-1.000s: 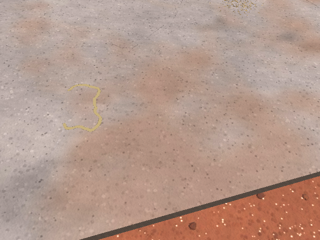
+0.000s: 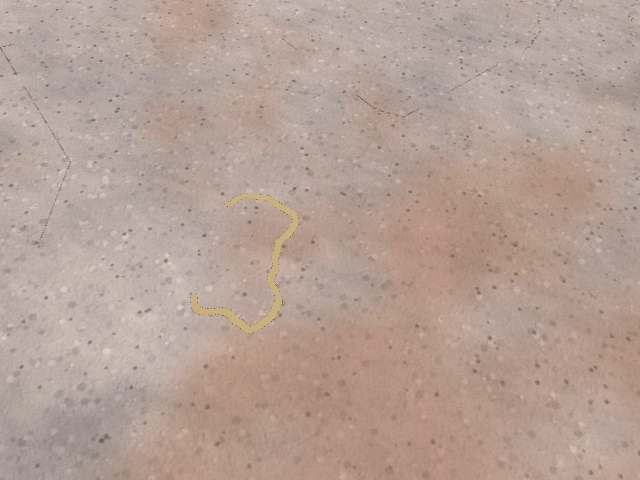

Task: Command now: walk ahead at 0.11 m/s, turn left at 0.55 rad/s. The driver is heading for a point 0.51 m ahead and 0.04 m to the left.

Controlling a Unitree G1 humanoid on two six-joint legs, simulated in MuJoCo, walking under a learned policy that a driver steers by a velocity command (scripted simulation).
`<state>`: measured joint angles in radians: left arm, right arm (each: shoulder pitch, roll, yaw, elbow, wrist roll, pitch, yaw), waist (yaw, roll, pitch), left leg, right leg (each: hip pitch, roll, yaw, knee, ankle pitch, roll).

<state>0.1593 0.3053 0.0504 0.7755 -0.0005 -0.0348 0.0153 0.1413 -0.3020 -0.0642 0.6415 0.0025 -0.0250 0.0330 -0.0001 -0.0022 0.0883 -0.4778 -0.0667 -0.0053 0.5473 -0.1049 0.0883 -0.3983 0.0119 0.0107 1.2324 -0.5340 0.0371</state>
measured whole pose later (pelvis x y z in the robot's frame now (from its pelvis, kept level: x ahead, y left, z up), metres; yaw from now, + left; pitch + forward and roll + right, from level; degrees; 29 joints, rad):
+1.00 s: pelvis +0.10 -0.04 +0.01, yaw +18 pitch +0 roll +0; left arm 0.23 0.29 0.05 0.83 -0.02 -0.04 -0.01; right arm 0.29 -0.24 -0.03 0.71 0.00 0.00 -0.02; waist 0.00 -0.01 -0.01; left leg -0.17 -0.01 -0.07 0.51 -0.34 0.01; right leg -0.33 -0.01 -0.02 0.76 -0.47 -0.03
